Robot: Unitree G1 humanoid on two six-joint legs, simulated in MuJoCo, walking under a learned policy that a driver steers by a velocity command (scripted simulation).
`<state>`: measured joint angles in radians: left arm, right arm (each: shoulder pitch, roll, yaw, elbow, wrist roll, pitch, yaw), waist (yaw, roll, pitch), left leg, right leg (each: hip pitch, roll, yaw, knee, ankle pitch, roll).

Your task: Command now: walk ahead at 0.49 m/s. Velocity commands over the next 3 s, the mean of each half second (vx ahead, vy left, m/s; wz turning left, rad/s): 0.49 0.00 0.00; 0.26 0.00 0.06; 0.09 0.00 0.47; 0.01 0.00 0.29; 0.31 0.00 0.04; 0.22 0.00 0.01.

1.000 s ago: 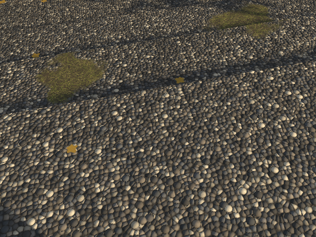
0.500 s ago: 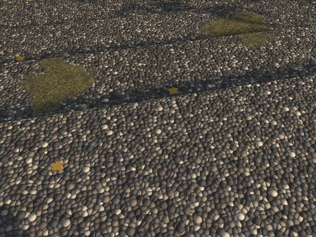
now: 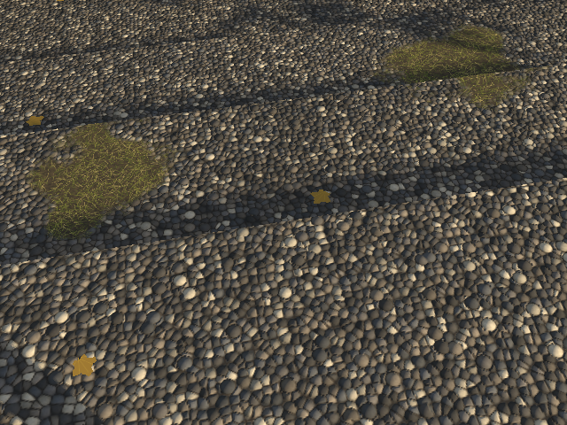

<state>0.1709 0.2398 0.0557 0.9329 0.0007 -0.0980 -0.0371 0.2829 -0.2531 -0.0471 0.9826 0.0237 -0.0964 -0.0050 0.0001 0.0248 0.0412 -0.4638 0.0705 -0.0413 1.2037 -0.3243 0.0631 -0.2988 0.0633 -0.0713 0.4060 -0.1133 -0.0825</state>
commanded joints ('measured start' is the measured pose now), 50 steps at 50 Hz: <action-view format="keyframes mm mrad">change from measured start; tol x32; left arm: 1 -34 87 10 -41 4 -23 -3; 50 -4 118 24 -80 12 -13 86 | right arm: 1 98 -41 -19 -30 -7 19 -15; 15 -344 -55 -13 -183 -2 -4 28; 21 197 -319 -102 -44 -18 -11 27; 50 154 -17 -48 -79 -103 24 8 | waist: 1 -47 -95 -29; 18 -4 -111 -11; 21 -87 289 -379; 40 23 26 -67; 45 -47 -184 -487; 50 -19 -151 -98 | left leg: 1 -64 85 -27 -49 65 -15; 16 -163 21 29 -684 281 -33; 19 191 -49 87 -734 222 28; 21 850 323 -557 -817 77 257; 39 337 141 18 -892 885 163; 43 374 32 33 -714 854 51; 47 -44 -77 28 -207 -496 -116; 50 24 -7 21 -144 -304 -82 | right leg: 1 -22 -265 277 -310 -116 -163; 17 309 -333 181 -178 78 -99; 19 274 -264 117 79 376 -57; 23 -518 -91 177 925 -372 21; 41 -209 -135 93 121 222 56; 44 341 -264 173 89 875 -214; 50 50 -390 326 -325 -307 -145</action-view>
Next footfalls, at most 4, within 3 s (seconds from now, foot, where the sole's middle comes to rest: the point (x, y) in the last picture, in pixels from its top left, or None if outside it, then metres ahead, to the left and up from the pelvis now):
0.40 left None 0.38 0.17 -0.77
0.86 right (319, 366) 0.63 -0.05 -0.77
1.22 left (217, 418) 0.50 0.19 -0.77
1.76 right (305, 364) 0.63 -0.01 -0.77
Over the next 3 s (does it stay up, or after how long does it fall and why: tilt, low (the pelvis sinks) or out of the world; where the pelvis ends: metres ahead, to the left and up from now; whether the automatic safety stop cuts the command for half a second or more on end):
stays up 0.83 0.19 0.00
